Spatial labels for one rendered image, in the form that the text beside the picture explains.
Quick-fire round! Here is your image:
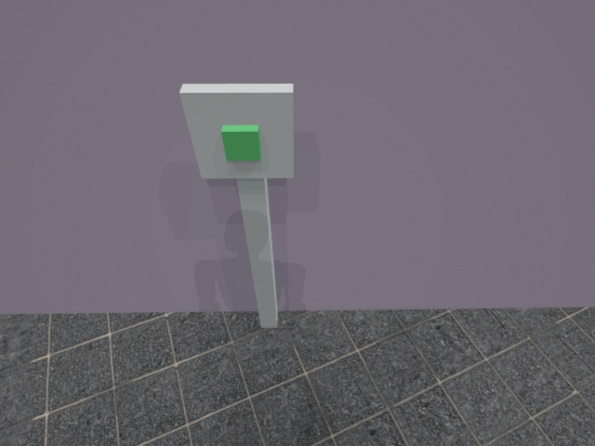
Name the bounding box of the button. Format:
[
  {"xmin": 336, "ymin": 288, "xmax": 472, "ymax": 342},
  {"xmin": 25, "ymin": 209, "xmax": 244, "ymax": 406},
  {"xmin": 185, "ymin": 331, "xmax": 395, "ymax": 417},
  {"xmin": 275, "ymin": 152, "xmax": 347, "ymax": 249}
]
[{"xmin": 221, "ymin": 125, "xmax": 261, "ymax": 161}]

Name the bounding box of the panel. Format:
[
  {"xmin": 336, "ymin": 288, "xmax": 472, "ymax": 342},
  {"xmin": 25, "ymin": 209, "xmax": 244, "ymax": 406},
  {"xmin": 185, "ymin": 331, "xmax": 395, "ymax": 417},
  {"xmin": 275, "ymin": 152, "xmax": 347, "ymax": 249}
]
[{"xmin": 179, "ymin": 84, "xmax": 294, "ymax": 328}]

